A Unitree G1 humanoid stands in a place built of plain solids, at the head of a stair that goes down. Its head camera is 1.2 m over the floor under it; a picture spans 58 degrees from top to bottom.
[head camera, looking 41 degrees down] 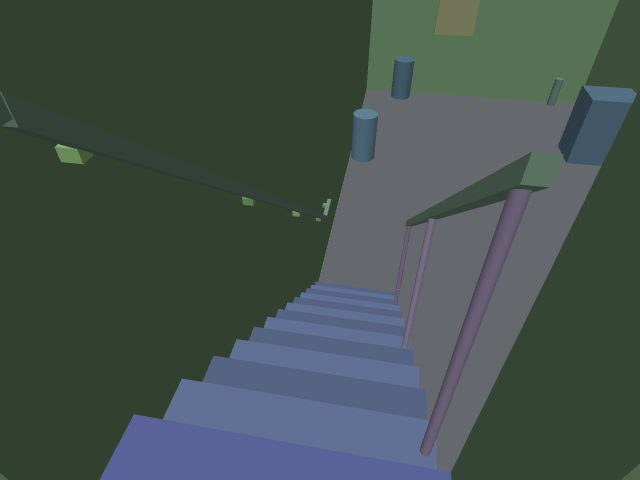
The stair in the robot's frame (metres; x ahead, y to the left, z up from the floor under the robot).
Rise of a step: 0.19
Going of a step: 0.23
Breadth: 0.89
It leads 10 degrees to the right of straight ahead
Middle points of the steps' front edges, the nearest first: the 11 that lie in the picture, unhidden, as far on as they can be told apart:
0.54 0.10 0.00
0.77 0.06 -0.19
0.99 0.02 -0.39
1.22 -0.03 -0.58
1.45 -0.07 -0.77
1.67 -0.11 -0.96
1.90 -0.15 -1.16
2.12 -0.19 -1.35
2.35 -0.23 -1.54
2.58 -0.27 -1.74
2.80 -0.31 -1.93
